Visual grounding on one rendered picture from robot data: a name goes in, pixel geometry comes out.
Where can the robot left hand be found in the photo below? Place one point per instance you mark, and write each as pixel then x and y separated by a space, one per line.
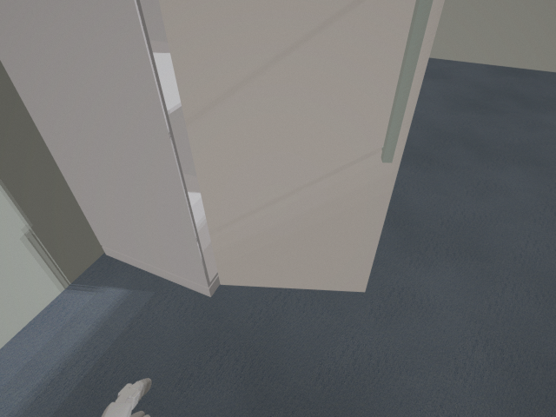
pixel 127 399

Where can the fridge door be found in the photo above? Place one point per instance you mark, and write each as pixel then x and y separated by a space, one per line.
pixel 286 105

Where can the handle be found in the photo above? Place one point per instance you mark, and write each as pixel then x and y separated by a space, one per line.
pixel 416 34

